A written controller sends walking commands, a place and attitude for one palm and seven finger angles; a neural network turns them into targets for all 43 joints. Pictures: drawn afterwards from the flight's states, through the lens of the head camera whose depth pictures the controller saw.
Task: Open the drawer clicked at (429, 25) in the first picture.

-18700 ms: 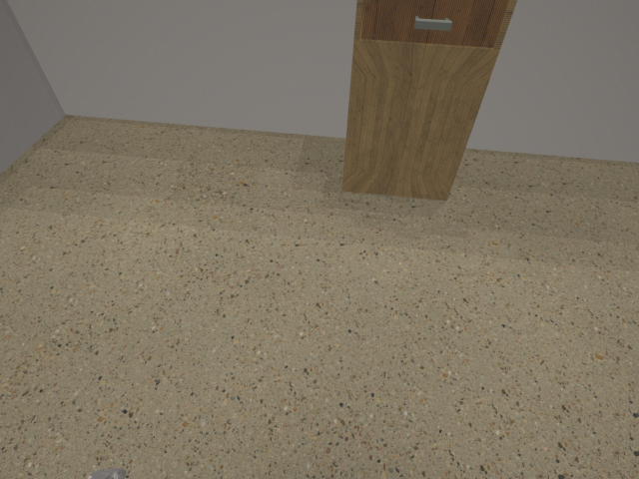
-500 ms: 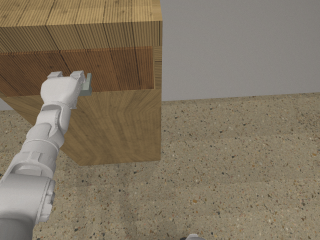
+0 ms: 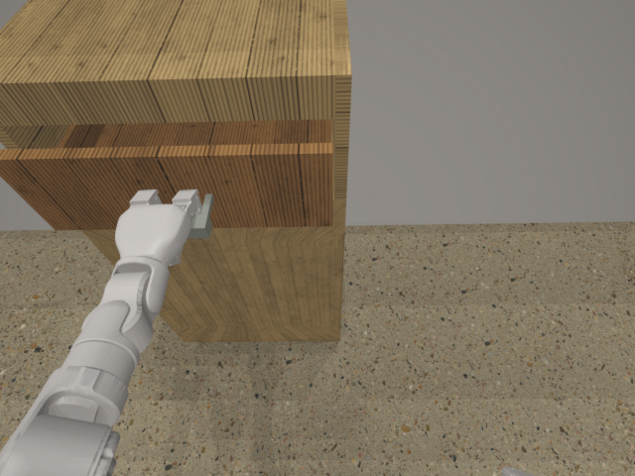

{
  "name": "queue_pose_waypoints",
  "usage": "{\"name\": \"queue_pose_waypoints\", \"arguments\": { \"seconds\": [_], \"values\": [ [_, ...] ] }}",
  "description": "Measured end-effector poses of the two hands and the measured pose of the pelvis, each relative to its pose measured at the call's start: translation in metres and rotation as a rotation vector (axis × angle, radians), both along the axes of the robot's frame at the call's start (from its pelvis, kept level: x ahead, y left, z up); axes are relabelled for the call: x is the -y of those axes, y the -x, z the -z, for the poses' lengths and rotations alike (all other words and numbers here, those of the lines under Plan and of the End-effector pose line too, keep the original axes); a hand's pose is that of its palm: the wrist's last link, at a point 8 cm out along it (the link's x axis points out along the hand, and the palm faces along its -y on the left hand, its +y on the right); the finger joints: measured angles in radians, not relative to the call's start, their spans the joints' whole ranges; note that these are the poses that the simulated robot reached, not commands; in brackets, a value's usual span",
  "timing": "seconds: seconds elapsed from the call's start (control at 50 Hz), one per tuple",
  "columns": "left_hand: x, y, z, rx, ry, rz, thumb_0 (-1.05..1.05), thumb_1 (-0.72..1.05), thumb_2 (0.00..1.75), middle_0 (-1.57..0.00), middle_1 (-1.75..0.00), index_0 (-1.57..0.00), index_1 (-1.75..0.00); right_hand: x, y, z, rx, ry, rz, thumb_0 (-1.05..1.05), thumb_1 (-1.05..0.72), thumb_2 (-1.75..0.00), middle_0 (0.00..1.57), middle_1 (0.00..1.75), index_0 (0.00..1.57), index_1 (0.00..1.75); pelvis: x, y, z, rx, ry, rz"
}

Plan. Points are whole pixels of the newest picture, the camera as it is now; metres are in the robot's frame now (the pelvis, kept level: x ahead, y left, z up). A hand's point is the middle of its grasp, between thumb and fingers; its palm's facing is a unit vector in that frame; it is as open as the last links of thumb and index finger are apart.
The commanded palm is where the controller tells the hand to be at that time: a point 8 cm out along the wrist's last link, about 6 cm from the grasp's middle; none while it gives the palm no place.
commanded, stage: pull the drawer open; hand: left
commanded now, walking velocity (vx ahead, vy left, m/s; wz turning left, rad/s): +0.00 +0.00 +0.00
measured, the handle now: (171, 214) +0.45 +0.23 +0.04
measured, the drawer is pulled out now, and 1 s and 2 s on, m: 0.06 0.19 0.30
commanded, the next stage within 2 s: none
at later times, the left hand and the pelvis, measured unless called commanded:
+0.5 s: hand (159, 299) +0.33 +0.22 +0.02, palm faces -0.02 -0.04 -1.00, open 5.6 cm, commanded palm +0.30 +0.22 +0.08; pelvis -0.01 -0.01 +0.00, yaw +1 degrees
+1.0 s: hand (148, 343) +0.27 +0.22 +0.02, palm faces +0.00 -0.06 -1.00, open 5.7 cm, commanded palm +0.24 +0.22 +0.08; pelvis -0.02 -0.01 +0.00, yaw +0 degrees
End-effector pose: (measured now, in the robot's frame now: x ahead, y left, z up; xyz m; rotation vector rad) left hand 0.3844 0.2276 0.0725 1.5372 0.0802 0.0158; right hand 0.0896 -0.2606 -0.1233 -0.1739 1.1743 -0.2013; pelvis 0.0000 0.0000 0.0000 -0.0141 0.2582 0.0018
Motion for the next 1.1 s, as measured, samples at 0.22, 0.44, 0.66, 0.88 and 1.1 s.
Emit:
{"name": "queue_pose_waypoints", "arguments": {
  "seconds": [0.22,0.44,0.66,0.88,1.1],
  "values": [
    [0.001,0.033,0.0,0.008,0.008,-0.009,0.01,0.7,0.82,-0.31,-1.35,-0.41,-1.35,-0.003,-0.02,-0.004,0.071,-0.014,-0.033,0.0,-0.91,-0.9,0.2,0.3,0.2,0.3,0.003,0.002,-0.001,0.031,-0.004,-0.003],
    [0.003,0.069,0.001,0.023,0.004,-0.024,0.01,0.7,0.84,-0.31,-1.35,-0.42,-1.35,-0.005,-0.025,-0.003,0.094,-0.019,-0.065,0.0,-0.91,-0.9,0.2,0.3,0.2,0.3,0.008,0.008,-0.002,0.067,-0.01,-0.009],
    [0.004,0.095,0.0,0.02,0.022,-0.037,0.02,0.69,0.82,-0.32,-1.35,-0.42,-1.35,-0.003,-0.035,-0.011,0.178,-0.019,-0.068,0.01,-0.91,-0.9,0.2,0.3,0.2,0.3,0.011,0.014,-0.004,0.093,-0.017,0.003],
    [0.005,0.124,0.001,0.038,0.023,-0.04,0.02,0.69,0.83,-0.32,-1.35,-0.42,-1.35,-0.004,-0.047,-0.015,0.217,-0.012,-0.102,0.01,-0.91,-0.9,0.2,0.3,0.2,0.3,0.014,0.019,-0.003,0.113,-0.02,0.001],
    [0.006,0.142,0.0,0.032,0.033,-0.049,0.03,0.69,0.82,-0.32,-1.35,-0.42,-1.35,-0.012,-0.06,-0.019,0.265,-0.029,-0.123,0.01,-0.91,-0.9,0.2,0.3,0.2,0.3,0.015,0.019,-0.004,0.126,-0.023,0.007]
  ]
}}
